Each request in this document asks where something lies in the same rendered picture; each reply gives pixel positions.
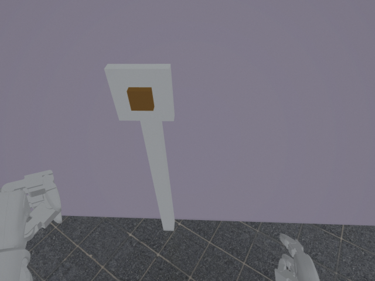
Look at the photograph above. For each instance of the left robot forearm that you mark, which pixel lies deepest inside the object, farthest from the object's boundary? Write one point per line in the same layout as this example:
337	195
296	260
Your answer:
13	265

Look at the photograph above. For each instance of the panel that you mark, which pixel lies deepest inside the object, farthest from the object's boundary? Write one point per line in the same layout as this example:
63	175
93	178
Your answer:
159	77

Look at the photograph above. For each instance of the button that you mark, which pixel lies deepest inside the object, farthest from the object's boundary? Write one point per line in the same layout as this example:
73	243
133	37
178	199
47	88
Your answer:
140	98

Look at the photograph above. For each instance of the robot right hand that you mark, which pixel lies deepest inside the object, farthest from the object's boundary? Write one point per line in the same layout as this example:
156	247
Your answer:
301	266

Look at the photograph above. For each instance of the robot left hand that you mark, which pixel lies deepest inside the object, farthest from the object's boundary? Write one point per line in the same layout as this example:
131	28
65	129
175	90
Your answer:
15	208

